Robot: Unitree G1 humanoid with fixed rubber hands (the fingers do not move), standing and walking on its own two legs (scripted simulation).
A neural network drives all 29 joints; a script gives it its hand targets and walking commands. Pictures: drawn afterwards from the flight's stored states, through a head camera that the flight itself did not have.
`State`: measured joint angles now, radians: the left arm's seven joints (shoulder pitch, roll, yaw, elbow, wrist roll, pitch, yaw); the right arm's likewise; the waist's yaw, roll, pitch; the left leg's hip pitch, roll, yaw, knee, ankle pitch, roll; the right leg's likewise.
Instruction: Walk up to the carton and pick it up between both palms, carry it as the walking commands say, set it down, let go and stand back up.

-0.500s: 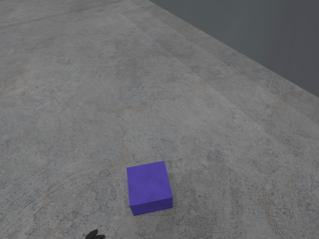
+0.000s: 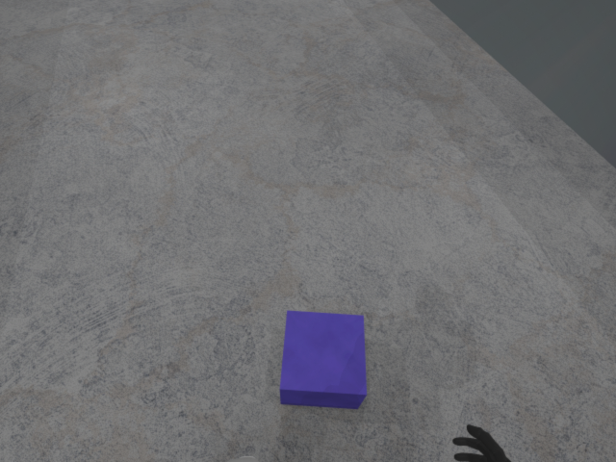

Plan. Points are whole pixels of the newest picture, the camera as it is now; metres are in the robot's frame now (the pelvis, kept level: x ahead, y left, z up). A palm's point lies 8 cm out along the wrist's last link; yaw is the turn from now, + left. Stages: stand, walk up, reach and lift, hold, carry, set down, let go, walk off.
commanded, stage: walk up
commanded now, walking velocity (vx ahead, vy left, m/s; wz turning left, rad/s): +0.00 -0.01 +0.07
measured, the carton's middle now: (322, 359) +0.47 -0.03 -0.67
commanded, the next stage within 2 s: stand in 0.30 s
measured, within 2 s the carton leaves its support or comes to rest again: neither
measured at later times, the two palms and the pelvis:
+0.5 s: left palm out of the picture +0.05 +0.22 -0.13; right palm out of the picture +0.02 -0.23 -0.13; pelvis +0.02 +0.01 +0.02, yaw -2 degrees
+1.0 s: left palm out of the picture +0.00 +0.20 -0.13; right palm out of the picture -0.01 -0.18 -0.13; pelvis +0.03 +0.01 +0.02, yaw -2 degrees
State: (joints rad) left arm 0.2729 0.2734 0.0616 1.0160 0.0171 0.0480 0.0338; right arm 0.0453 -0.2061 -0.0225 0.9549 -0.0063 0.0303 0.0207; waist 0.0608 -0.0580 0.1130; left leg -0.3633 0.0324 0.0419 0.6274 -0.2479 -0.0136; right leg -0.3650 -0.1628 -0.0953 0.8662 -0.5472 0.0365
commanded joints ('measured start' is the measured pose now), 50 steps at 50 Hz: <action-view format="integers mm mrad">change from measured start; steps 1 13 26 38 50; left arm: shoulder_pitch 66 -17 15 74 112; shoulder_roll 9 79 -49 -84 -123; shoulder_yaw -13 -19 -35 -44 -48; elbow -37 16 56 115 153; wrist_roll -23 -8 -9 -10 -6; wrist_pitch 4 -50 -61 -70 -77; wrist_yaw -14 -10 1 8 19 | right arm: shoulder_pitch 60 57 176 269 289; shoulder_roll -140 -35 -34 -6 20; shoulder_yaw -22 -9 -3 -4 -4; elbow -43 6 167 248 266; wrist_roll -10 11 -3 -5 -7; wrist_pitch -14 15 -35 -45 -41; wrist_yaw -37 -59 -50 -59 -68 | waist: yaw -49 -58 -59 -71 -74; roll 235 -177 49 51 63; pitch -227 -82 -59 -38 -11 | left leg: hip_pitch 207 160 209 235 236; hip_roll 311 2 91 105 101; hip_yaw -214 27 -52 -62 -64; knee -309 -122 -294 -307 -310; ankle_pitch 275 -31 163 175 199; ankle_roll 150 19 27 26 30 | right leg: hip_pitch -60 84 174 167 166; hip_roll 61 -92 36 35 38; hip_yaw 109 265 115 120 111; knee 115 -580 -560 -578 -579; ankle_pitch -10 561 428 408 435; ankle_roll -49 -126 -63 -55 -42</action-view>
